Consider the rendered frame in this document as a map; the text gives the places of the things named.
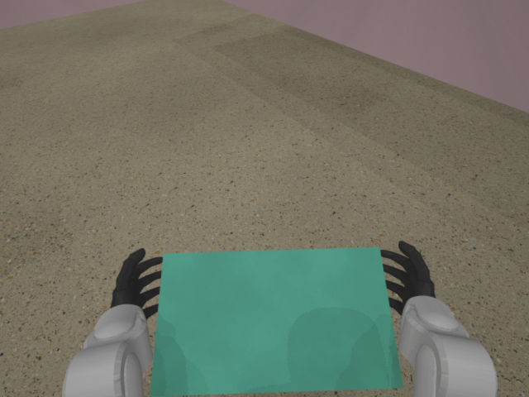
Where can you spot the robot right forearm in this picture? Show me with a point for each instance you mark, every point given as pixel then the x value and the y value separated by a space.
pixel 447 363

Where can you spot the robot right hand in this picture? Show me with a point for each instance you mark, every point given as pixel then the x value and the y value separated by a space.
pixel 416 279

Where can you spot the carton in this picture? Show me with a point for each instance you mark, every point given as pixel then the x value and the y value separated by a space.
pixel 242 322

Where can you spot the robot left hand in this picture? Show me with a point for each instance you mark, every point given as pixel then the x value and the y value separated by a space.
pixel 129 285

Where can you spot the robot left forearm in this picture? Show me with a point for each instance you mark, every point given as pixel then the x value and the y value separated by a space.
pixel 114 356

